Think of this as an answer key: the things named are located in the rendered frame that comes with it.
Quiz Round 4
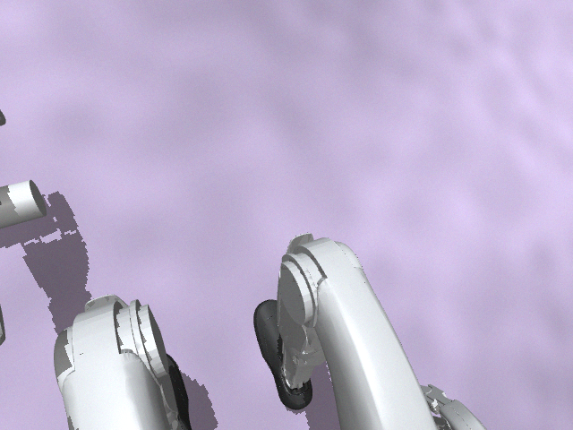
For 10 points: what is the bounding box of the can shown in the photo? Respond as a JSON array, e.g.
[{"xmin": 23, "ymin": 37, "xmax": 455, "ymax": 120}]
[{"xmin": 0, "ymin": 180, "xmax": 47, "ymax": 228}]

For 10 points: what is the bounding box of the right robot hand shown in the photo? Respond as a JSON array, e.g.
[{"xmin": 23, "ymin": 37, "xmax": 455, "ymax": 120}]
[{"xmin": 420, "ymin": 384, "xmax": 487, "ymax": 430}]

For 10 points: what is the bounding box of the left robot foot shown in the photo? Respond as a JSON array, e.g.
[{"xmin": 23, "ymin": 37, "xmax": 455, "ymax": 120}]
[{"xmin": 167, "ymin": 354, "xmax": 192, "ymax": 430}]

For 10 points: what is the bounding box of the right robot foot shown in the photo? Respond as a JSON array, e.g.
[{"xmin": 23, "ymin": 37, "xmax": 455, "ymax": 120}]
[{"xmin": 253, "ymin": 299, "xmax": 312, "ymax": 410}]

